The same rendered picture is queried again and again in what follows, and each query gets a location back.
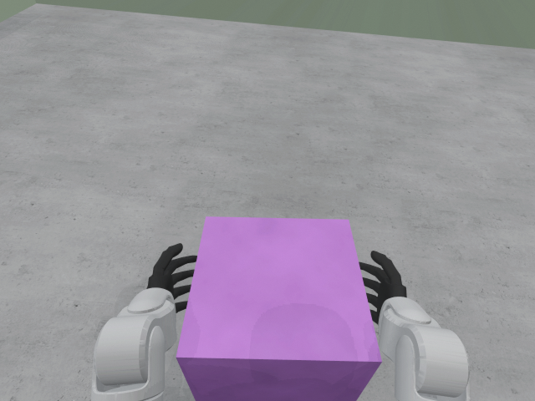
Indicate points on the left robot forearm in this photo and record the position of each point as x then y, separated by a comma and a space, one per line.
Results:
129, 354

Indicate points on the right robot hand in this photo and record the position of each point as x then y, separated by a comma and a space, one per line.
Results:
390, 282

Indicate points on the left robot hand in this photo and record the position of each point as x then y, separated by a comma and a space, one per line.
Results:
163, 269

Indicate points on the carton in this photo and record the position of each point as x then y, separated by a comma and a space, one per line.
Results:
277, 311

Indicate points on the right robot forearm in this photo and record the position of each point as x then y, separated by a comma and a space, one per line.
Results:
431, 363

